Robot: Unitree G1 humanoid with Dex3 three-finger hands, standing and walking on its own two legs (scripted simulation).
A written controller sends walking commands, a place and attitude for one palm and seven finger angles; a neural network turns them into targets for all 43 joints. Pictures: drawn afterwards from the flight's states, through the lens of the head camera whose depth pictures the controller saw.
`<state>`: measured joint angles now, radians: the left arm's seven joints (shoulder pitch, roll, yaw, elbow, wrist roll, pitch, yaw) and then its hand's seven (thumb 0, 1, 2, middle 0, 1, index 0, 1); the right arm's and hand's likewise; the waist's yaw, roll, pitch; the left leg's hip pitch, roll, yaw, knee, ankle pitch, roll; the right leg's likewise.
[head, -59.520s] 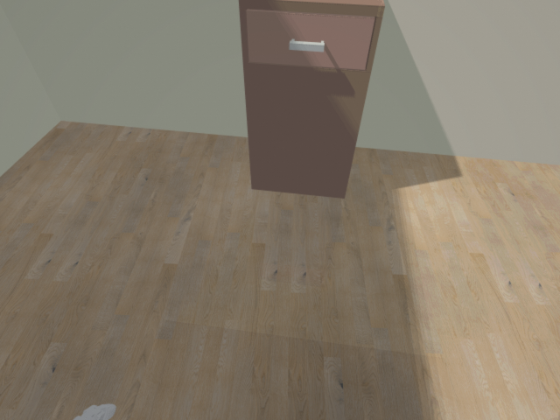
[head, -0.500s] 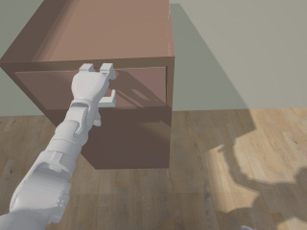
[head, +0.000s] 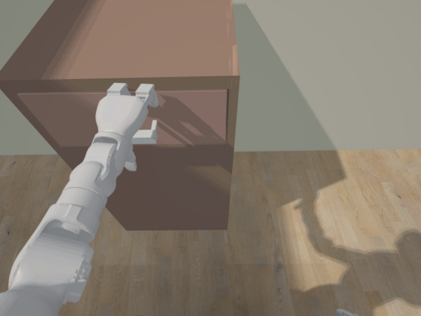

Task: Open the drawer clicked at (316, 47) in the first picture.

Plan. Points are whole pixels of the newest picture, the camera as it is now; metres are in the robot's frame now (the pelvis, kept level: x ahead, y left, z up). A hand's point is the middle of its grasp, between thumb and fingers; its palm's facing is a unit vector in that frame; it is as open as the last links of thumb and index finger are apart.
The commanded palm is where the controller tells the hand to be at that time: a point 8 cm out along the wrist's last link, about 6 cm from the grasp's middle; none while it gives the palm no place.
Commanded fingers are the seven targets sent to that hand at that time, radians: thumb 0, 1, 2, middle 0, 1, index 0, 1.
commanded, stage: move the hooked fingers above the handle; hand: left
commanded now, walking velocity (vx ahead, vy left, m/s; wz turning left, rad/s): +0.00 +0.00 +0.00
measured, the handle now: (130, 130) +0.51 +0.19 +0.02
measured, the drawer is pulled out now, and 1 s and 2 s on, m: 0.00 0.00 0.00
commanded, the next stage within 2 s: lift the fingers back up to retry in 1.14 s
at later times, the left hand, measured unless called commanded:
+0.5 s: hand (111, 149) +0.43 +0.21 +0.05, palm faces -0.12 +0.03 -0.99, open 13.8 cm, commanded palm +0.44 +0.20 +0.13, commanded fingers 0.00 -0.50 0.30 -0.30 -1.20 -0.30 -1.20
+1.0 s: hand (122, 131) +0.46 +0.18 +0.08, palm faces -0.07 +0.01 -1.00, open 13.7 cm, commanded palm +0.43 +0.20 +0.12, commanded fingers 0.00 -0.50 0.30 -0.30 -1.20 -0.30 -1.20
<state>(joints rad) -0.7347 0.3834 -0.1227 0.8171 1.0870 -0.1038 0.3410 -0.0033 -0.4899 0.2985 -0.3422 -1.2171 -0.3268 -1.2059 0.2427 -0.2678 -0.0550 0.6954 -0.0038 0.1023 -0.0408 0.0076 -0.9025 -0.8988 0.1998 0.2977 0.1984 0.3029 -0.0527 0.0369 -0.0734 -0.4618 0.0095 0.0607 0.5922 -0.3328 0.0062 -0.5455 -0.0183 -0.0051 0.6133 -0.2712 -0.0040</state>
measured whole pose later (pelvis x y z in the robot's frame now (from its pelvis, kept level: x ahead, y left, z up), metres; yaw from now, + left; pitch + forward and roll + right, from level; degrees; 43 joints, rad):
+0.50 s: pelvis -0.01 -0.01 +0.00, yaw +1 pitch +11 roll +1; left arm -0.74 0.48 -0.12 0.92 1.06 -0.11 0.17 0.00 -0.49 0.30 -0.33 -1.21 -0.32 -1.21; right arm 0.31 -0.29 -0.06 0.67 0.01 0.08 -0.09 0.01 -0.90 -0.90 0.20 0.30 0.20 0.30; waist -0.05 0.04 -0.05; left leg -0.47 0.02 0.05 0.58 -0.30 0.00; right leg -0.54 -0.01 -0.02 0.59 -0.24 -0.01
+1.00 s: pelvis -0.01 +0.00 +0.00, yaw -1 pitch +11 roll +1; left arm -0.85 0.40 -0.10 1.06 1.07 0.03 0.20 0.00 -0.49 0.30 -0.36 -1.22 -0.32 -1.24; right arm 0.27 -0.23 0.00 0.67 0.02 0.12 -0.06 0.01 -0.90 -0.90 0.20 0.30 0.20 0.30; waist -0.08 0.05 -0.10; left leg -0.45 0.01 0.08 0.57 -0.30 0.01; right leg -0.54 -0.02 0.01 0.59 -0.24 0.00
